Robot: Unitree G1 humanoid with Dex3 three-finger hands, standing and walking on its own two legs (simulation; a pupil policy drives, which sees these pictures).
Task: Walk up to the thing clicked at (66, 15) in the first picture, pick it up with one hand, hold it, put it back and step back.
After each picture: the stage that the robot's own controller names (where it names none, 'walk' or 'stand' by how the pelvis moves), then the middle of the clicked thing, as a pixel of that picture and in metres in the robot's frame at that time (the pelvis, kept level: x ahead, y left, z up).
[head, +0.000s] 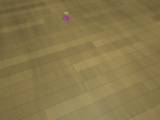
stand; (66, 16) +1.99 +0.20 -0.72
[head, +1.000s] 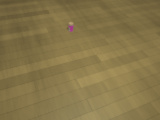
walk; (70, 26) +1.86 +0.10 -0.71
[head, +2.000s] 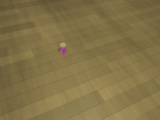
walk; (62, 48) +1.25 +0.13 -0.72
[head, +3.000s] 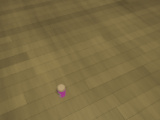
walk; (61, 90) +0.75 +0.14 -0.71
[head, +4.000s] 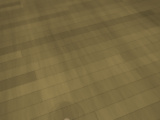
walk; out of the picture +0.45 +0.16 -0.70
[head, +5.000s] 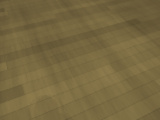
stand; out of the picture +0.35 +0.15 -0.72
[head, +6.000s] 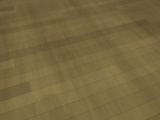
stand; out of the picture +0.36 +0.13 -0.73
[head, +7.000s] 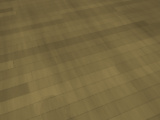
stand; out of the picture +0.36 +0.14 -0.73
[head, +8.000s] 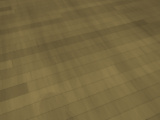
stand; out of the picture +0.35 +0.15 -0.73
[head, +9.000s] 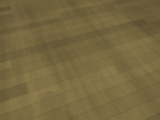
stand; out of the picture +0.34 +0.15 -0.73
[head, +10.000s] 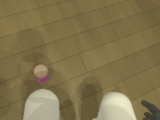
go down; (41, 73) +0.42 +0.18 -0.39
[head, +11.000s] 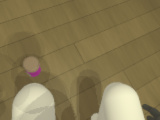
go down; (32, 67) +0.43 +0.20 -0.30
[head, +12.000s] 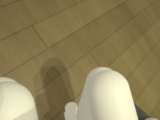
close in; out of the picture +0.41 +0.24 -0.22
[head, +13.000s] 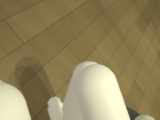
close; out of the picture +0.42 +0.25 -0.22
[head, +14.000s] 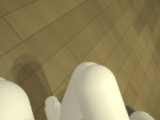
lift; out of the picture +0.41 +0.25 -0.23
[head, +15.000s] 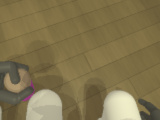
lift; (21, 85) +0.32 +0.21 -0.07
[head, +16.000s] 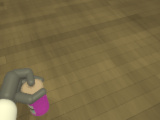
hold; (36, 97) +0.32 +0.16 +0.01
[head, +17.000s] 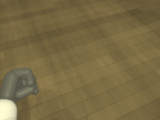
hold; out of the picture +0.20 +0.15 -0.64
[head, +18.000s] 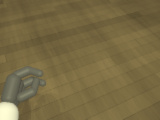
stand; out of the picture +0.25 +0.17 -0.71
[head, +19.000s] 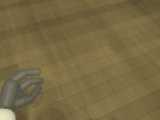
stand; out of the picture +0.26 +0.19 -0.68
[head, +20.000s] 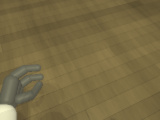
stand; out of the picture +0.26 +0.20 -0.68
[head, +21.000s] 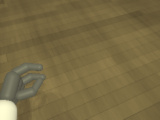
hold; out of the picture +0.24 +0.20 -0.71
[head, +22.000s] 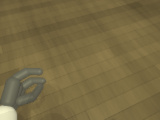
crouch; out of the picture +0.25 +0.21 -0.69
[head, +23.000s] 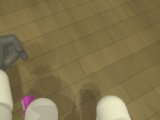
crouch; (29, 108) +0.30 +0.23 -0.44
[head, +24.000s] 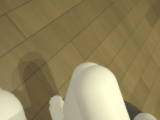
lower; out of the picture +0.27 +0.28 -0.26
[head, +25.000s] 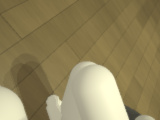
lower; out of the picture +0.27 +0.28 -0.25
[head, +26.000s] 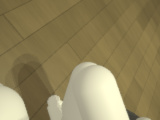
lower; out of the picture +0.27 +0.28 -0.25
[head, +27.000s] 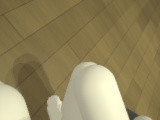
lower; out of the picture +0.27 +0.27 -0.25
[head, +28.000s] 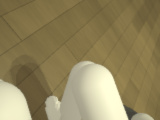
lower; out of the picture +0.28 +0.27 -0.25
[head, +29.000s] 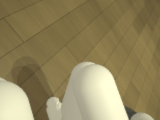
open; out of the picture +0.28 +0.27 -0.25
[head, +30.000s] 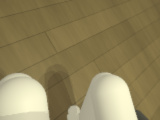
stand; out of the picture +0.26 +0.30 -0.27
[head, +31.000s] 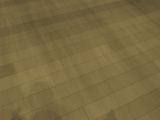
stand; out of the picture +0.22 +0.32 -0.65
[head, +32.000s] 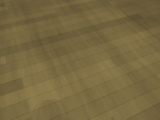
stand; out of the picture +0.21 +0.38 -0.69
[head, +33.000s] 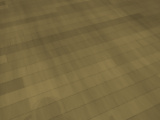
stand; out of the picture +0.19 +0.43 -0.69
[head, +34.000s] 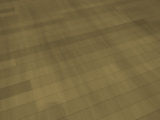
stand; out of the picture +0.20 +0.48 -0.75
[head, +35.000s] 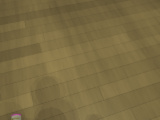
walk; out of the picture +0.34 +0.47 -0.72
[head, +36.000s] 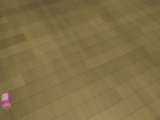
walk; (6, 101) +0.54 +0.59 -0.71
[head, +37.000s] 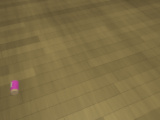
stand; (14, 87) +0.80 +0.61 -0.73
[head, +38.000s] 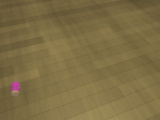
stand; (15, 89) +0.79 +0.61 -0.75
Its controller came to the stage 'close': yes
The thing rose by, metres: 0.69
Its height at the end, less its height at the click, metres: -0.02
